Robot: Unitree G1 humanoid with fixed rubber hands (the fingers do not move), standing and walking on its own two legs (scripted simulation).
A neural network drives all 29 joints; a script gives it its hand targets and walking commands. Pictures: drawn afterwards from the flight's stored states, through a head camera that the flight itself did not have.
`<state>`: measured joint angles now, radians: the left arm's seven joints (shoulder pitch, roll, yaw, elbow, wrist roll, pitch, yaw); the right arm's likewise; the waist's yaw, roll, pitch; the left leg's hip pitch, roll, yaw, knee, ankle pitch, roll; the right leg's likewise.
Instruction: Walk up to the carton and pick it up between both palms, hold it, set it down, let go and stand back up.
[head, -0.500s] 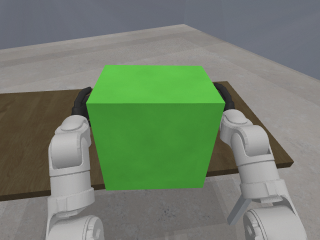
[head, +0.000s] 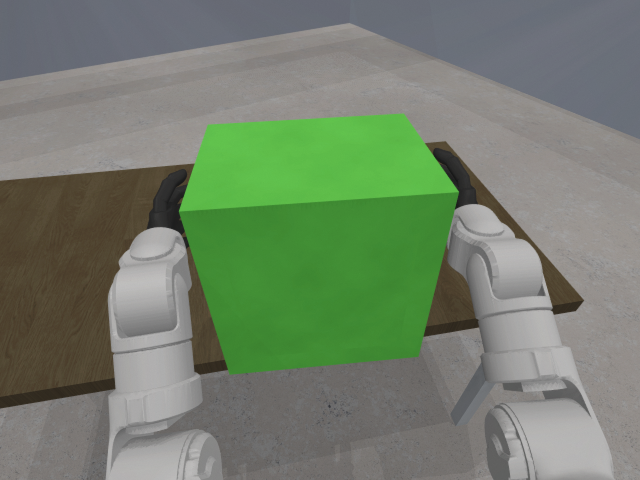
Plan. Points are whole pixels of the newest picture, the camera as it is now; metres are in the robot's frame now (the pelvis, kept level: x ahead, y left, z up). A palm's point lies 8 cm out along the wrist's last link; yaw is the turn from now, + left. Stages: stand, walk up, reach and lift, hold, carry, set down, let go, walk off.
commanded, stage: reach and lift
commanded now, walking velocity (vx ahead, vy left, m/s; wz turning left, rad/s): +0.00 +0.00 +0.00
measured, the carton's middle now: (316, 244) +0.37 +0.00 +0.14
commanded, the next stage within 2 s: hold in 0.16 s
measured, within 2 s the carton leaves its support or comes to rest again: neither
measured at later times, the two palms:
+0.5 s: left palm (154, 194) +0.36 +0.17 +0.24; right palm (468, 178) +0.37 -0.16 +0.24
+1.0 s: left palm (154, 207) +0.35 +0.17 +0.22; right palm (463, 183) +0.37 -0.16 +0.24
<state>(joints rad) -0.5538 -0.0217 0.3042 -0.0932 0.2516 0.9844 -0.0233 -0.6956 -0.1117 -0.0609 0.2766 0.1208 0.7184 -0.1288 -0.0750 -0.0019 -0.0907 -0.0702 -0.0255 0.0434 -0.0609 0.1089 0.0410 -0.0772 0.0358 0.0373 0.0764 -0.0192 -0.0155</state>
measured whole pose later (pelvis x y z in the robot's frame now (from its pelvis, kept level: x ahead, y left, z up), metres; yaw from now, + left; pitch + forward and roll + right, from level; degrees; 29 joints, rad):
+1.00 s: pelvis +0.00 +0.00 +0.00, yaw +2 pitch -3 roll -1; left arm -0.64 0.03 0.27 -0.05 0.24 0.96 -0.02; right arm -0.75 -0.15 -0.06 0.33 0.27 0.64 -0.20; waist -0.12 -0.03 -0.07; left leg -0.14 -0.02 -0.01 0.30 -0.10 0.04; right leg -0.03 0.04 -0.02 0.20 -0.11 -0.02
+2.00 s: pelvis +0.01 +0.00 +0.00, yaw -1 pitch +1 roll +0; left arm -0.55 0.04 0.27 -0.16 0.20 1.12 0.00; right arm -0.74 -0.17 0.02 0.26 0.25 0.83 -0.20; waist -0.04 -0.01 -0.14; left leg -0.07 -0.03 0.05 0.02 0.03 0.03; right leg -0.07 0.03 0.04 0.12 -0.06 -0.02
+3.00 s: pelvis +0.02 +0.00 +0.00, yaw -1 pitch -1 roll +0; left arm -0.62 0.03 0.31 -0.25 0.27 1.22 -0.08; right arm -0.75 -0.14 -0.03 0.15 0.25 0.91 -0.23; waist -0.10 -0.02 -0.11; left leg -0.01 -0.03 0.04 -0.01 0.04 0.03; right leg 0.00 0.03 0.04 0.06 -0.05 -0.02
